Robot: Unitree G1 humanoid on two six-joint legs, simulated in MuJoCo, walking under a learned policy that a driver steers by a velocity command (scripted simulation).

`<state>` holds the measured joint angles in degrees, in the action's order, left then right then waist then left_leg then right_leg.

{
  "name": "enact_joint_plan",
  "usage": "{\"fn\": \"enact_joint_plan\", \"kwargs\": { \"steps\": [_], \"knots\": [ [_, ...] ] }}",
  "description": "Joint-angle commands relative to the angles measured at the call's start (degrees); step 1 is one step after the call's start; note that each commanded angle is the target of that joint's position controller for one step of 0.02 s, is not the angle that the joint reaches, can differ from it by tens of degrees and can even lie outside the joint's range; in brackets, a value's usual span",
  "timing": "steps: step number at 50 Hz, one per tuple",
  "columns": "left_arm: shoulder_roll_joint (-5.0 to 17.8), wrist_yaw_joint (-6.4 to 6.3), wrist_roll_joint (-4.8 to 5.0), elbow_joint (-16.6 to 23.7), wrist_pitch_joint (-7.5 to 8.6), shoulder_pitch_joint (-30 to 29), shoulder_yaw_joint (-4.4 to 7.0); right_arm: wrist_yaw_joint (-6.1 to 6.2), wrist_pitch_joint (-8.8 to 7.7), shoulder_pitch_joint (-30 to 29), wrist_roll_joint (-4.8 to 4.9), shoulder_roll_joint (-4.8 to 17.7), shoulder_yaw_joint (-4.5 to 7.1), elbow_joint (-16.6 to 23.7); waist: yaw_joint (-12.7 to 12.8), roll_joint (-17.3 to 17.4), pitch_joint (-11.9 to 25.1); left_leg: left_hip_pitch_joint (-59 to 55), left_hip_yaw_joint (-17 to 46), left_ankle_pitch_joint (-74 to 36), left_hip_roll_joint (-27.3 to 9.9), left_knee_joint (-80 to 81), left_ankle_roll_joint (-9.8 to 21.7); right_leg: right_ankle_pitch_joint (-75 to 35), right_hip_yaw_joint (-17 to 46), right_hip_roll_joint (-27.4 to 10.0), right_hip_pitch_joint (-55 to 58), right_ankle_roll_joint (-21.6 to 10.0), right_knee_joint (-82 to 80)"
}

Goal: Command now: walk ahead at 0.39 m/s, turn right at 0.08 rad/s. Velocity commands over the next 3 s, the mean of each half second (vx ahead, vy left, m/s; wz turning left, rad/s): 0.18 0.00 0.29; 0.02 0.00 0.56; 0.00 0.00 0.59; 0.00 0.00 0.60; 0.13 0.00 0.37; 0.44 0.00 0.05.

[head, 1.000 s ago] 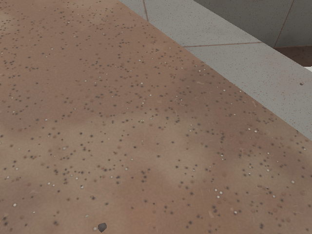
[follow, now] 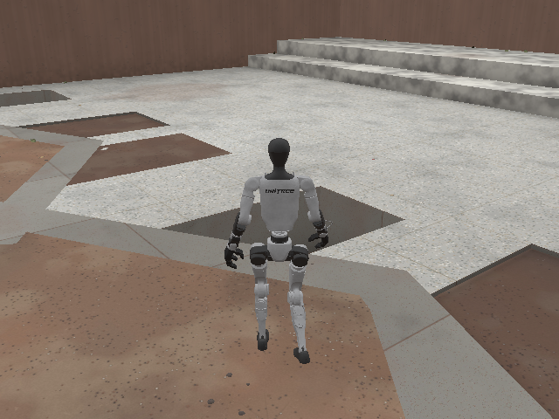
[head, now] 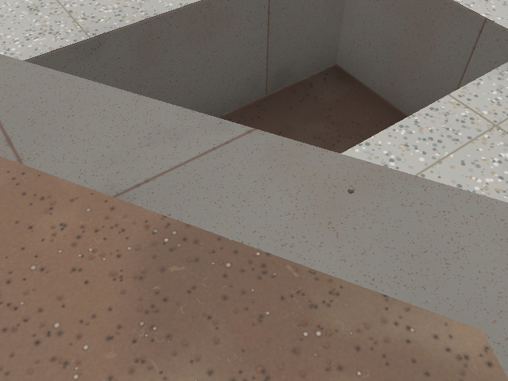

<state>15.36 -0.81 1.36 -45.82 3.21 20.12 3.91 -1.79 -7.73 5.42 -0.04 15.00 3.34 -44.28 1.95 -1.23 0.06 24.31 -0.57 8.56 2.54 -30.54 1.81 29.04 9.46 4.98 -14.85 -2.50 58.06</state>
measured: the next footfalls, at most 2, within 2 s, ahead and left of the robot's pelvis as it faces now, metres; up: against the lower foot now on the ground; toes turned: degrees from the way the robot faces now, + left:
right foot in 0.38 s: +0.25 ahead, -0.11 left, +0.00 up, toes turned +13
left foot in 0.80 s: +0.13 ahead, +0.13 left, +0.00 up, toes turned +26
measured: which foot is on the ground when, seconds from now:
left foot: down 0.00-0.38, up 0.40-0.78, down 0.80-1.00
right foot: up 0.00-0.36, down 0.38-0.80, up 0.82-1.00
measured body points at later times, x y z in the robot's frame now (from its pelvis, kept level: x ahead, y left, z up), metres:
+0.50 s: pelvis +0.14 -0.02 +0.01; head +0.17 -0.03 +0.46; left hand +0.26 +0.27 -0.07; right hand +0.30 -0.29 -0.11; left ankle +0.07 +0.10 -0.65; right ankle +0.21 -0.12 -0.73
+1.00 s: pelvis +0.12 +0.03 +0.02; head +0.14 +0.08 +0.46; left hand +0.11 +0.36 -0.10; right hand +0.39 -0.15 -0.06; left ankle +0.09 +0.11 -0.73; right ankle +0.20 -0.11 -0.64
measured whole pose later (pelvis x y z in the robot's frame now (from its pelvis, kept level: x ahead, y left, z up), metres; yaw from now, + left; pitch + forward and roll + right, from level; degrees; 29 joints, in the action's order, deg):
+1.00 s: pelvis +0.12 +0.03 +0.02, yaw +31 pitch +3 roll -2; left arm 18.7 -2.4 -0.4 -42.0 -0.8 7.2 5.6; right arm 1.0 1.6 11.9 0.1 17.0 3.7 -36.3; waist -0.3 -1.7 -2.0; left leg 17.6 4.5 11.9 2.0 -26.9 2.5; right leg 21.5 1.9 0.2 -32.7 3.9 61.9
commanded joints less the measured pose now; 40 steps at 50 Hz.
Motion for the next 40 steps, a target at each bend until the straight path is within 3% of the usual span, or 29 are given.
{"fn": "enact_joint_plan", "kwargs": {
  "steps": [1,3,4,5,7,9,14,16,17,18,19,20,21,22,23,24,26,31,34,36,38,39,40],
  "knots": [
    [7.7,-0.27,-1.59,5.7,1.41,-4.9,1.26,-0.2,1.04,7.5,0.04,6.3,1.39,1.1,-4.7,1.9,1.7,-24.5,26.8,-10.4,-18.8,13.5,11.3,-4.4,-2.7,-6.0,-26.9,0.9,14.8],
    [6.1,-0.34,-2.51,6.8,1.44,-4.2,1.34,-0.22,1.22,5.5,-0.4,5.3,0.67,1.1,-1.5,4.2,2.7,-17.7,20.2,-33.0,-16.2,12.5,12.3,-6.0,-3.8,-8.5,-20.5,2.5,8.6],
    [4.6,-0.34,-2.43,6.7,1.33,-3.7,1.07,-0.13,1.23,5.7,-0.33,4.4,0.32,0.6,-0.9,5.8,3.5,-16.8,16.8,-39.0,-14.2,12.4,11.8,-6.5,-4.5,-8.5,-18.3,3.2,4.3],
    [2.9,-0.51,-2.18,6.9,1.21,-3.8,0.63,0.17,1.39,6.1,-0.45,5.5,0.62,0.0,-0.5,6.5,4.5,-16.4,14.7,-42.8,-13.2,12.3,11.7,-7.1,-5.6,-7.9,-16.9,3.8,0.0],
    [2.2,-0.9,-1.96,7.7,0.85,-6.2,0.21,1.11,2.31,7.1,0.08,9.7,1.93,-0.4,-1.0,7.1,6.0,-15.4,13.0,-46.1,-12.9,11.8,12.0,-10.5,-6.9,-6.2,-14.7,4.9,-7.6],
    [2.7,-1.16,-1.65,8.0,0.12,-8.3,0.21,1.86,3.6,7.7,0.81,11.7,2.75,-0.3,-1.5,7.2,7.5,-14.1,12.7,-41.9,-12.5,11.8,11.3,-16.0,-7.0,-4.7,-11.7,5.3,-12.5],
    [3.8,-1.08,-1.24,9.8,-1.01,-15.0,0.54,2.93,5.97,9.5,1.77,10.6,2.87,-0.3,-3.2,8.6,5.3,-12.9,17.1,-24.2,-11.6,10.1,9.2,-19.3,-5.3,-2.8,-9.4,5.4,-21.7],
    [4.8,-0.7,-1.09,10.0,-0.37,-14.6,1.03,3.38,6.72,8.3,1.87,10.4,2.99,0.6,-2.1,9.2,4.7,-13.3,20.6,-17.5,-10.9,8.1,8.2,-19.5,-4.5,-2.5,-6.6,4.7,-27.9],
    [5.0,-0.51,-1.11,9.4,0.15,-12.7,1.28,3.61,7.02,6.5,2.02,10.1,2.92,1.5,-0.4,9.0,4.6,-12.4,21.3,-14.5,-9.5,5.9,6.9,-23.9,-5.0,-2.7,-2.7,3.9,-34.1],
    [6.5,-0.64,-1.62,9.0,0.59,-11.0,1.78,3.77,7.13,6.5,1.82,8.5,2.5,2.3,0.0,7.6,5.6,-9.9,20.7,-9.7,-7.1,2.3,4.5,-30.4,-3.9,-6.2,3.4,2.2,-38.0],
    [10.3,-1.34,-2.83,9.3,0.54,-8.1,2.57,3.7,7.03,7.8,0.7,5.0,1.45,3.4,-0.4,-0.9,9.9,-2.7,16.1,4.4,-3.1,-9.2,1.6,-45.1,4.8,-18.1,13.6,-2.3,-36.2],
    [11.9,-1.49,-3.66,9.9,-0.5,-8.3,2.78,3.48,6.63,15.4,0.4,2.8,0.88,3.7,-4.0,-13.7,12.2,9.1,8.8,33.1,4.0,-20.4,-1.4,-60.0,17.1,-29.9,20.7,-12.1,-34.3],
    [9.9,-1.23,-2.96,9.4,-0.92,-7.4,2.65,3.28,6.62,15.8,0.5,7.9,1.87,3.4,-2.6,-13.2,13.1,12.7,7.1,32.4,0.2,-31.7,-3.6,-54.3,21.8,-32.6,18.5,-16.2,-36.5],
    [6.7,-1.2,-2.7,10.1,-0.9,-9.3,1.75,3.38,7.33,13.4,1.06,11.2,3.11,2.9,-2.1,-7.6,10.2,13.7,7.2,27.8,-1.6,-37.0,-4.7,-47.9,15.7,-28.1,15.6,-14.2,-36.8],
    [5.6,-1.1,-2.53,10.3,-1.1,-12.3,1.29,3.73,8.52,12.4,1.18,11.2,3.52,2.5,-3.0,-4.9,7.8,13.6,6.7,23.8,-2.6,-38.4,-5.7,-42.6,9.9,-24.2,11.9,-11.5,-37.4],
    [5.3,-1.03,-2.24,10.6,-1.3,-14.5,1.07,4.03,9.67,12.0,1.01,10.9,3.69,2.6,-3.4,-4.9,6.1,12.8,6.5,20.9,-3.3,-39.2,-6.5,-39.2,6.4,-22.4,8.4,-10.3,-38.3],
    [6.5,-1.12,-2.76,10.0,-1.67,-15.6,1.3,3.78,10.69,11.2,1.13,8.1,3.11,3.9,-3.8,-6.2,3.8,9.4,3.9,16.4,-3.3,-37.7,-7.3,-37.9,0.2,-19.4,2.6,-9.9,-40.5],
    [8.5,-1.78,-2.4,8.9,-2.29,-14.4,2.14,2.58,10.59,6.2,0.89,5.7,1.96,8.1,-1.7,-7.5,5.9,4.9,1.5,12.5,-5.2,-23.6,-6.8,-37.2,-4.8,-21.0,5.0,-11.2,-40.9],
    [10.4,-1.35,-1.85,8.3,-2.6,-14.0,2.79,1.64,10.7,5.2,0.95,6.7,2.13,9.5,-1.2,-8.3,6.5,0.2,-0.7,12.0,-5.0,-16.8,-5.3,-36.0,-6.1,-22.4,5.1,-10.8,-40.3],
    [11.2,-1.04,-1.16,7.8,-2.66,-13.6,3.04,1.08,10.97,5.2,0.99,7.4,2.48,10.2,-1.4,-8.6,6.0,-2.2,-1.8,11.3,-4.6,-11.5,-3.6,-34.0,-6.4,-23.3,5.7,-9.7,-38.8],
    [11.2,-1.0,-0.06,7.2,-2.84,-14.3,3.1,0.67,11.08,8.1,0.85,7.2,2.86,9.4,-3.5,-7.8,5.9,-8.7,-3.8,4.7,-2.8,-0.7,-1.0,-30.3,-8.8,-22.2,4.0,-6.4,-34.5],
    [9.6,-0.89,0.0,6.0,-2.94,-11.9,2.78,0.96,11.06,10.1,0.59,8.4,3.45,8.7,-3.8,-5.3,5.8,-14.3,-2.5,0.1,-1.9,4.4,0.9,-25.6,-11.4,-20.1,0.4,-2.9,-29.9],
    [6.6,-0.53,-1.53,5.9,-3.03,-10.0,2.02,1.84,10.9,11.5,0.51,13.4,4.82,9.2,-2.6,7.3,5.1,-21.8,11.5,-14.2,-11.4,9.4,4.9,-13.0,-17.6,-14.6,-10.2,2.9,-16.4]
  ]
}}
Over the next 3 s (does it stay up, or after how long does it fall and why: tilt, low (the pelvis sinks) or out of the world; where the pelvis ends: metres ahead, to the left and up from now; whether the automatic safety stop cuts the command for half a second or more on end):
stays up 0.15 0.27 0.00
